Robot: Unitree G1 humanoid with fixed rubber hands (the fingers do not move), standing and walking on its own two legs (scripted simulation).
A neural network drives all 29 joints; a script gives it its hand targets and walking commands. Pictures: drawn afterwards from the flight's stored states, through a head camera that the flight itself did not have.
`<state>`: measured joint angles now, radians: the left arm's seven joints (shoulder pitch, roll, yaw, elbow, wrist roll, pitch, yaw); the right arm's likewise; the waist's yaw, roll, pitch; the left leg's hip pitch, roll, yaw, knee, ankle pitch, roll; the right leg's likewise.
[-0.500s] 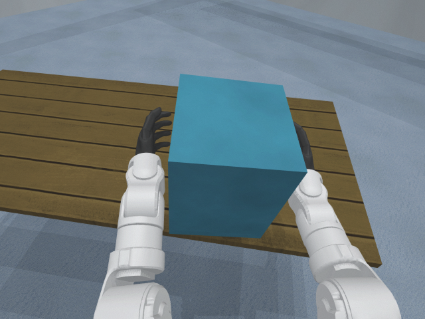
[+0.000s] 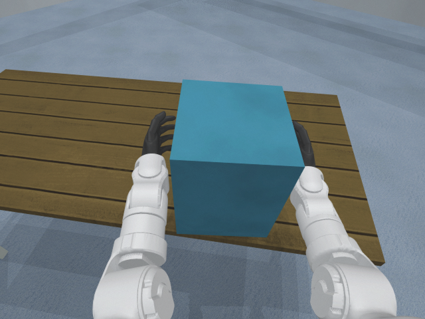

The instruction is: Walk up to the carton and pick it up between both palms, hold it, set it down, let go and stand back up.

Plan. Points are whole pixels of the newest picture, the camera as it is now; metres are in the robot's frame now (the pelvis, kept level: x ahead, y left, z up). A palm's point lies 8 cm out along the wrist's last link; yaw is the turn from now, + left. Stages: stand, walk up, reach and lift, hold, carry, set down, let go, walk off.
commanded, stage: set down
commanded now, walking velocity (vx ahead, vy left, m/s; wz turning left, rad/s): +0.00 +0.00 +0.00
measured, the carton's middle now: (227, 163) +0.42 -0.03 +0.07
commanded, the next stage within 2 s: none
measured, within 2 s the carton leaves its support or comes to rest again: rests again in 1.30 s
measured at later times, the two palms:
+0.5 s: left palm (160, 157) +0.43 +0.10 +0.09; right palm (300, 164) +0.40 -0.18 +0.07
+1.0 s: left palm (166, 161) +0.44 +0.09 +0.06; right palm (300, 168) +0.40 -0.19 +0.05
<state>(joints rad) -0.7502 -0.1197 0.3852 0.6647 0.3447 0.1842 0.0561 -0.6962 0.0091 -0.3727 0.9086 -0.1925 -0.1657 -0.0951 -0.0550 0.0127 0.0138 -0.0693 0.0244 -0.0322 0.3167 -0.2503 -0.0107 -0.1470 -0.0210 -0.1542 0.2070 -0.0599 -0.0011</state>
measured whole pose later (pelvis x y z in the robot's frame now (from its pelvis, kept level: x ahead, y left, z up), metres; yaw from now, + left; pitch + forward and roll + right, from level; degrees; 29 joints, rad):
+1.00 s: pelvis +0.01 +0.01 +0.00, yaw -2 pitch +10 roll -2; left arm -0.82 -0.10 0.46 0.97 0.33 -0.05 0.11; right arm -0.76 0.01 -0.57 1.02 -0.37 -0.24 -0.04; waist -0.05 0.05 -0.07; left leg -0.26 0.02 -0.01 0.35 -0.27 0.00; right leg -0.35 -0.02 -0.13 0.25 -0.07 0.01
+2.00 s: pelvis +0.01 +0.00 +0.00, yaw -1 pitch +15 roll -1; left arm -0.82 -0.08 0.55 1.06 0.41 -0.25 0.08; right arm -0.78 0.05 -0.70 1.06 -0.51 -0.39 -0.05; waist -0.05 0.03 -0.07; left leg -0.36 0.02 -0.01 0.35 -0.24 -0.01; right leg -0.45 -0.03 -0.14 0.25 -0.06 -0.01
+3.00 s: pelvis +0.01 +0.00 -0.01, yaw -4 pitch +18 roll -1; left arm -0.83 -0.01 0.44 1.12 0.31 -0.27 0.13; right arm -0.81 -0.01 -0.50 1.18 -0.31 -0.37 -0.05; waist -0.04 0.02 -0.11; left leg -0.44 0.03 0.03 0.40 -0.27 -0.01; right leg -0.55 -0.02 -0.09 0.31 -0.06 -0.01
